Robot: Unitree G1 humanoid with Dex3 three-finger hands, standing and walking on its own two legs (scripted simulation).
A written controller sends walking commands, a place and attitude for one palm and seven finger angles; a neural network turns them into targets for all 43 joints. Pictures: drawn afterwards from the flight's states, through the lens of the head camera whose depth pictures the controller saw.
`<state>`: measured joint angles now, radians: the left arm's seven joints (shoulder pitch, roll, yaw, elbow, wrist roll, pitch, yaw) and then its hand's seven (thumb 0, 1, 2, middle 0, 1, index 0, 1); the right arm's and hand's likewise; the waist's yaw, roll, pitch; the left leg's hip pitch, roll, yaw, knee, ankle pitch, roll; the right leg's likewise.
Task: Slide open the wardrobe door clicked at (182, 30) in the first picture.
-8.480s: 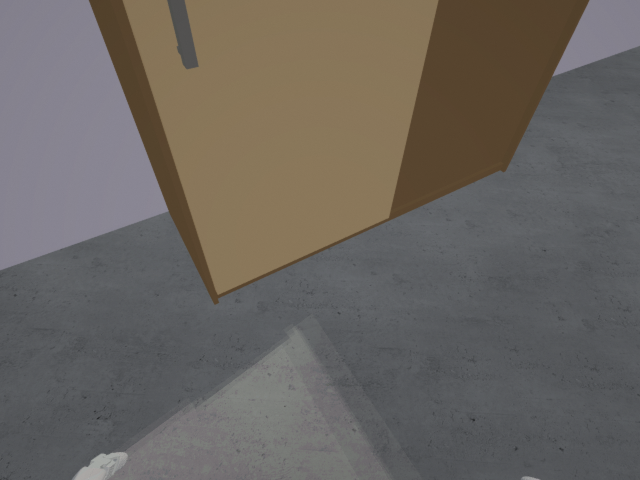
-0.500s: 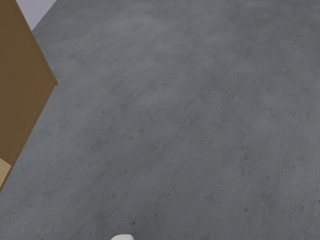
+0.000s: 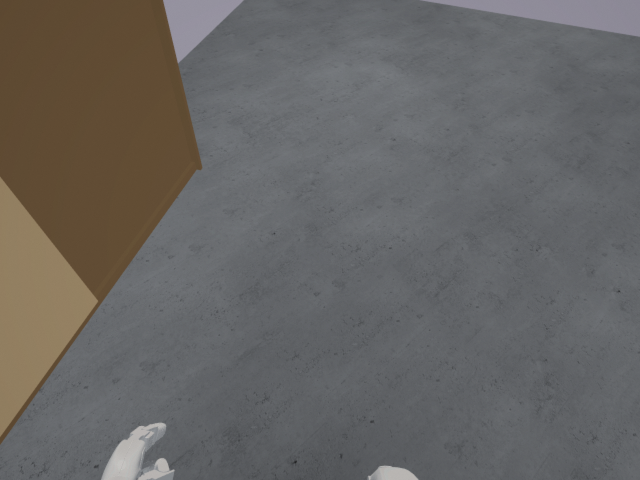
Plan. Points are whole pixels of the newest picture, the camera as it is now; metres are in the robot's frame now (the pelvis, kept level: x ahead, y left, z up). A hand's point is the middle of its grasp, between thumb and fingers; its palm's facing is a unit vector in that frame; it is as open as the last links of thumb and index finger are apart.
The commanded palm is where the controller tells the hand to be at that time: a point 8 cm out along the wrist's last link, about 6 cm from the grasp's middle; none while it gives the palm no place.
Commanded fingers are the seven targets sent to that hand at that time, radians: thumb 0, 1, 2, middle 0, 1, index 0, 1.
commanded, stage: turn to face it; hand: left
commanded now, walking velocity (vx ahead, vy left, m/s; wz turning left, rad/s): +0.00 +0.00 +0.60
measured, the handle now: out of the picture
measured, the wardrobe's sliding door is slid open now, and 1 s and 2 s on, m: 0.00 0.00 0.00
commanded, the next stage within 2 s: take the last steps up to it in 2.00 s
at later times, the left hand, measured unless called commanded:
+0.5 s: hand out of the picture -0.02 +0.18 -0.16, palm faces +0.34 -0.91 -0.26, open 7.4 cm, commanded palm none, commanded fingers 0.00 0.90 0.90 -0.20 -0.30 -0.20 -0.30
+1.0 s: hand out of the picture -0.08 +0.26 -0.16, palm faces +0.60 -0.77 -0.24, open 7.4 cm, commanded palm none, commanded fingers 0.00 0.90 0.90 -0.20 -0.30 -0.20 -0.30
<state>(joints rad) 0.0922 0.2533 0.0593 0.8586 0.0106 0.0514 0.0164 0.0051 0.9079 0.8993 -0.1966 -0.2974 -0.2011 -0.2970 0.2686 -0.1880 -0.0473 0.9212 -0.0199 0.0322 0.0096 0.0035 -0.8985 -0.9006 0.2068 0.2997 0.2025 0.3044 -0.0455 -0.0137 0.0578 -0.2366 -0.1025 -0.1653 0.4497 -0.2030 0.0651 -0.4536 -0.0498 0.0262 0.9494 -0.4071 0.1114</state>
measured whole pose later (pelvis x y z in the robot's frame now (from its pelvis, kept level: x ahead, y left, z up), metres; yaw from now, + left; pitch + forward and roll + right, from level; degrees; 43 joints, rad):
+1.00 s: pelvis -0.05 +0.02 +0.00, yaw +36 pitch -1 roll -2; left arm 0.14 0.27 0.07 0.89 0.02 0.05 0.02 0.01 0.91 0.90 -0.20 -0.30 -0.20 -0.30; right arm 0.24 -0.18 -0.04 0.92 -0.02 0.03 0.01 0.00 -0.90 -0.90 0.21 0.30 0.20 0.30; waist -0.02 -0.03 0.06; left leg -0.21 -0.09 -0.11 0.43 -0.19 0.07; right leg -0.48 -0.08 0.02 1.07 -0.36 0.12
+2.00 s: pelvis -0.11 -0.06 +0.00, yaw +68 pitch -2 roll -2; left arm 0.24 0.27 0.06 0.98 0.02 0.06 0.01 0.01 0.91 0.90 -0.20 -0.30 -0.20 -0.30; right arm 0.15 -0.17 -0.02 0.93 -0.01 0.01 -0.01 0.00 -0.90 -0.90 0.20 0.30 0.20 0.30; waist 0.04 -0.04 0.07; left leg -0.16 -0.02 0.00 0.44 -0.25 0.06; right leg -0.46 -0.10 -0.04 1.09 -0.39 0.10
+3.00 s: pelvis -0.08 +0.12 -0.01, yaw +72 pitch -3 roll +0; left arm 0.44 0.12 0.04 1.17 0.02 -0.03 0.01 0.01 0.91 0.90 -0.20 -0.30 -0.20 -0.30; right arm 0.13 -0.12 -0.04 1.01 -0.01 -0.08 -0.01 -0.01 -0.92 -0.90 0.20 0.30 0.20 0.30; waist 0.05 -0.02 0.05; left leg -0.26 0.03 0.18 0.56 -0.25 0.06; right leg -0.36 -0.09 -0.06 1.20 -0.42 0.00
